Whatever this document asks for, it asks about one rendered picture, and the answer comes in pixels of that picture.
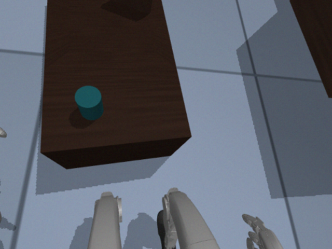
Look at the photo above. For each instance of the right robot hand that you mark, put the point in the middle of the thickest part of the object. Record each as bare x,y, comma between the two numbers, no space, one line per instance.
263,237

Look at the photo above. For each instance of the right robot foot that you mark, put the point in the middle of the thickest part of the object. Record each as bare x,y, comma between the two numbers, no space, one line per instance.
161,229

